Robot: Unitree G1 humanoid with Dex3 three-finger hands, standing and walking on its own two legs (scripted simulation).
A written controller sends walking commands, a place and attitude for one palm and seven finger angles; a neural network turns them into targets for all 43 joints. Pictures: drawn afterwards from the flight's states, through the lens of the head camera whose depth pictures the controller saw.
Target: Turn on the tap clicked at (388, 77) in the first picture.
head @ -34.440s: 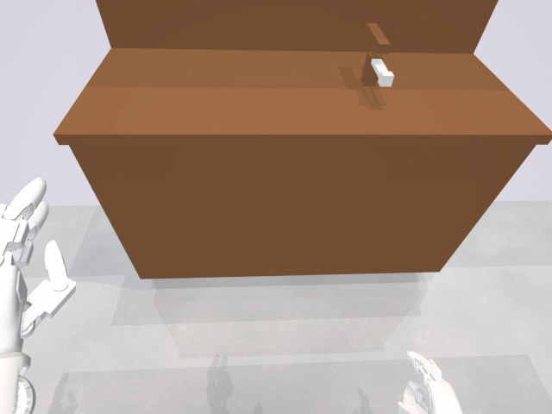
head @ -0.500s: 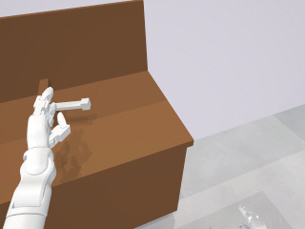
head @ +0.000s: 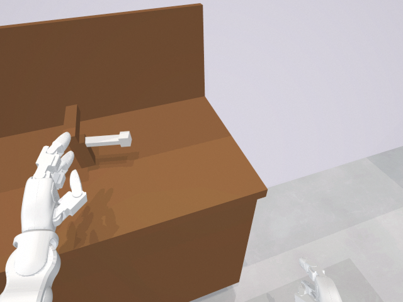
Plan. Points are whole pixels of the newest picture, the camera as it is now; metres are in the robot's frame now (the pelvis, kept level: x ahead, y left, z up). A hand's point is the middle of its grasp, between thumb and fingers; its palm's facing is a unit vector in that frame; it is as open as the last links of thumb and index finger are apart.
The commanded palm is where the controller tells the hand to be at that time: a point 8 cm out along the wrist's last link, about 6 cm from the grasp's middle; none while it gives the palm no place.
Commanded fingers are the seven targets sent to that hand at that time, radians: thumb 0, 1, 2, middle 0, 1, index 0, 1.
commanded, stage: draw the hand back beside the body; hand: left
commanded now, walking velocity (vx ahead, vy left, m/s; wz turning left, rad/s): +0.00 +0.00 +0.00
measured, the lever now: (125, 139) +0.46 +0.26 +0.07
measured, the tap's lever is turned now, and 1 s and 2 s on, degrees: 76 76 76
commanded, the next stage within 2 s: step back with the hand held close in 0.54 s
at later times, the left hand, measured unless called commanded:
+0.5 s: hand (55, 216) +0.19 +0.25 +0.15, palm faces +0.41 -0.85 -0.32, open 7.5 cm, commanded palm +0.15 +0.29 +0.16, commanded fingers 0.00 0.90 0.90 -0.20 -0.30 -0.20 -0.30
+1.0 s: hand (50, 233) +0.17 +0.25 +0.14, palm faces +0.33 -0.85 -0.41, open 7.4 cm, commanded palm +0.12 +0.30 +0.17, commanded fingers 0.00 0.90 0.90 -0.20 -0.30 -0.20 -0.30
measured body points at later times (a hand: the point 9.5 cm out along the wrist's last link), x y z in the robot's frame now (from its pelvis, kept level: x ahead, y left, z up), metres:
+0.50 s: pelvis +0.00 +0.01 +0.00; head -0.03 -0.01 +0.45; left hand +0.17 +0.30 +0.17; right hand +0.19 -0.21 -0.09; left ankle +0.01 +0.10 -0.75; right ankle -0.01 -0.07 -0.75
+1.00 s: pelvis -0.03 +0.02 -0.01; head -0.04 +0.00 +0.44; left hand +0.15 +0.30 +0.16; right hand +0.15 -0.22 -0.09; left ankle +0.01 +0.10 -0.75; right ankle -0.01 -0.07 -0.75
